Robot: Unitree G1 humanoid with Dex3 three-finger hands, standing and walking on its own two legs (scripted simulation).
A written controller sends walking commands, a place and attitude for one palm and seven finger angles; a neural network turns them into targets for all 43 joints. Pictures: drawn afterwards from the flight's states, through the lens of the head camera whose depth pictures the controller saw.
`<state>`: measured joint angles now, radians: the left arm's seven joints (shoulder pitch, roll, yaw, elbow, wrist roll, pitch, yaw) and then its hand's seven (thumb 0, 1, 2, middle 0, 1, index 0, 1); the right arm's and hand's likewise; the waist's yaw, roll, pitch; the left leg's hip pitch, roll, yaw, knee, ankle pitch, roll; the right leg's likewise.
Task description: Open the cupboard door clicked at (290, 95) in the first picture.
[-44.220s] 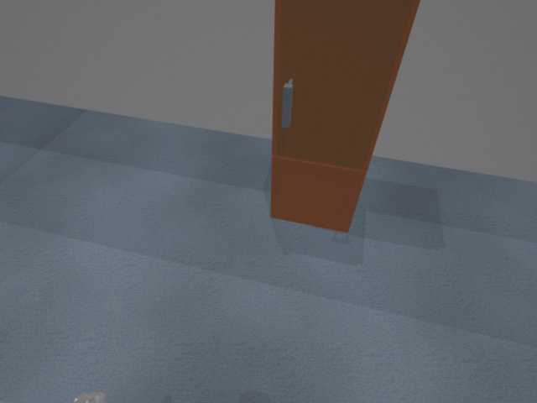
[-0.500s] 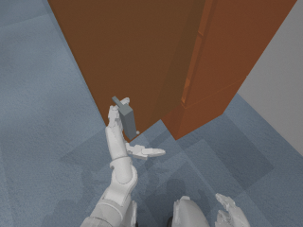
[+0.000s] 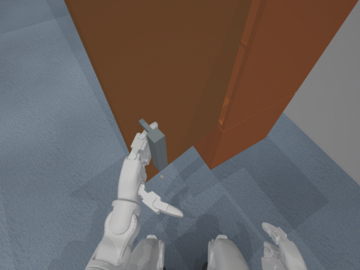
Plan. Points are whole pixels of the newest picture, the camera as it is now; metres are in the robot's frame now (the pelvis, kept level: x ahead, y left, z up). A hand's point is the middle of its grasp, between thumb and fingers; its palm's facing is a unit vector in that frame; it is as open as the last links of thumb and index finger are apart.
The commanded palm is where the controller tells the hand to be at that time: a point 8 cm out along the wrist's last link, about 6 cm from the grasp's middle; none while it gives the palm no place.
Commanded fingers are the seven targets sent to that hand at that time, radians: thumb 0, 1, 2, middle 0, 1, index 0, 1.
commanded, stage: slide the hand sideways off the handle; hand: left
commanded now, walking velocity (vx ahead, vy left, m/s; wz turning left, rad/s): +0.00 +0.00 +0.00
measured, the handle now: (152, 145) +0.38 +0.08 +0.02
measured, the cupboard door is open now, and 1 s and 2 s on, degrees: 100 100 100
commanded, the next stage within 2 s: draw the hand back to the body in 0.72 s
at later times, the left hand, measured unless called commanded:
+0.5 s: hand (144, 208) +0.24 +0.08 +0.02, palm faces -0.10 -1.00 +0.00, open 16.3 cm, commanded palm +0.22 +0.14 +0.02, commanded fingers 0.00 -0.50 0.30 -0.15 -0.30 -0.15 -0.30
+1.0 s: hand (124, 218) +0.22 +0.11 +0.05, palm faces -0.10 -0.99 -0.06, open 16.3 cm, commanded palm +0.20 +0.18 +0.07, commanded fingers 0.00 -0.50 0.30 -0.15 -0.30 -0.15 -0.30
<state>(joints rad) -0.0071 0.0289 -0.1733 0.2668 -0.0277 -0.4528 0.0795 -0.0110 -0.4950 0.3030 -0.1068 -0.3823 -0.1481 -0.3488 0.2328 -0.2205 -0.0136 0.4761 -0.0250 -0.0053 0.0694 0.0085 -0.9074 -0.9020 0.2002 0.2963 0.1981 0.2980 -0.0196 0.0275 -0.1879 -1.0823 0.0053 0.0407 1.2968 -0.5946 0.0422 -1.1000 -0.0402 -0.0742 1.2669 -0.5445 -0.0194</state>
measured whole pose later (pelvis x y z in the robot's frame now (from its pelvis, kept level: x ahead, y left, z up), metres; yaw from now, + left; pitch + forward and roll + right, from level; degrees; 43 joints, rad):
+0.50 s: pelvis +0.01 -0.01 -0.01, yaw +1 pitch +22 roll -2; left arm 0.33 0.11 -0.16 -0.04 -0.05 -0.44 -0.05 -0.01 -0.49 0.30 -0.15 -0.30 -0.15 -0.30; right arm 0.18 -0.21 0.01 0.42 -0.02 -0.02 0.02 0.01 -0.91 -0.90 0.20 0.30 0.20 0.30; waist 0.02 0.03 -0.18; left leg -1.12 0.00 0.01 1.36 -0.64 0.03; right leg -1.12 -0.04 -0.11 1.33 -0.60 -0.03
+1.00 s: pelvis -0.01 -0.02 -0.01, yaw +1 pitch +19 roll -2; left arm 0.40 0.20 -0.03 -0.18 -0.16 -0.35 -0.14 -0.01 -0.49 0.30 -0.16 -0.30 -0.15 -0.30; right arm 0.23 -0.22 0.01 0.42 0.01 -0.05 -0.03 0.01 -0.91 -0.90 0.20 0.30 0.20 0.30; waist 0.00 0.04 -0.17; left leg -1.08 0.02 -0.01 1.35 -0.61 0.01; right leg -1.08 -0.02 -0.12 1.31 -0.56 -0.05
